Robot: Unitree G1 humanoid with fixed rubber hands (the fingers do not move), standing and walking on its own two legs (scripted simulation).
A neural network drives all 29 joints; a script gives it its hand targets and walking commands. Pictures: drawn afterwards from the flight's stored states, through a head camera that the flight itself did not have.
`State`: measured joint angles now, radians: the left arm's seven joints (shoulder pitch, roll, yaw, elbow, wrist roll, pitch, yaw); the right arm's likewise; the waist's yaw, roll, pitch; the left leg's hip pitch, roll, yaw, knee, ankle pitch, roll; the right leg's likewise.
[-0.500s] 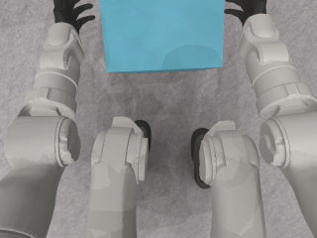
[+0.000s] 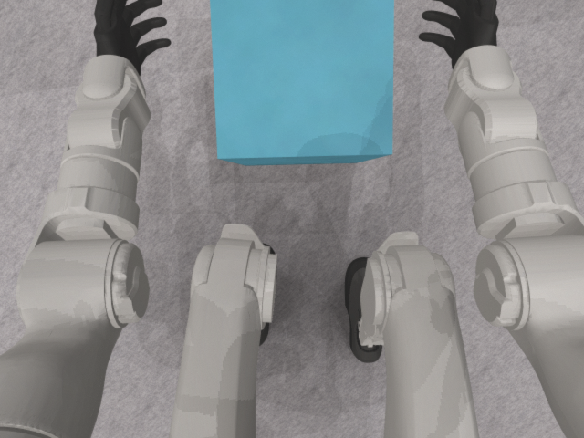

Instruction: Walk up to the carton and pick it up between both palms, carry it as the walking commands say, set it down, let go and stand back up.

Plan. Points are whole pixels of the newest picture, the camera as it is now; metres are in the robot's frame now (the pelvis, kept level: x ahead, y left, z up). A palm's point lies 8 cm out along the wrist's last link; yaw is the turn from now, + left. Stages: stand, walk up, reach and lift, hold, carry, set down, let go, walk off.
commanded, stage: set down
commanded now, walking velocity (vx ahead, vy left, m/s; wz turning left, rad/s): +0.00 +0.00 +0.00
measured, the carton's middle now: (301, 94) +0.51 +0.04 -0.28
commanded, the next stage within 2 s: let go in 1.02 s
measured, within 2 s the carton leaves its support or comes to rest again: neither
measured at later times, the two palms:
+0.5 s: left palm out of the picture +0.51 +0.25 +0.02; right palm out of the picture +0.54 -0.15 +0.03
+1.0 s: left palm out of the picture +0.50 +0.25 +0.16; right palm out of the picture +0.53 -0.15 +0.16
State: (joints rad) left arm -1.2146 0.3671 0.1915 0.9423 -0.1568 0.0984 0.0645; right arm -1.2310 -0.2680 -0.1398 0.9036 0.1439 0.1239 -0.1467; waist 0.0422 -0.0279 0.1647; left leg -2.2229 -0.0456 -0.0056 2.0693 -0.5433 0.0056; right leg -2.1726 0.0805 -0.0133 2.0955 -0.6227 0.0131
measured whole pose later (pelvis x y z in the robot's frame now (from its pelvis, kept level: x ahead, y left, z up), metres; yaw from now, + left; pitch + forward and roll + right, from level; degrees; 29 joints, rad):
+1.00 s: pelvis +0.04 +0.01 +0.26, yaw +1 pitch +44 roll -1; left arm -0.96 0.26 0.32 0.88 0.02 0.08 -0.04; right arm -0.97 -0.19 -0.29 0.86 -0.03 0.10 -0.03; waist 0.03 -0.02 -0.11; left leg -1.51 -0.05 -0.04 1.02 -0.28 0.01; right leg -1.47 0.06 0.05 1.04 -0.33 0.02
